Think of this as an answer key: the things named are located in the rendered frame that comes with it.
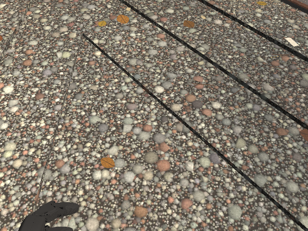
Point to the left robot hand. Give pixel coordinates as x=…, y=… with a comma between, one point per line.
x=47, y=213

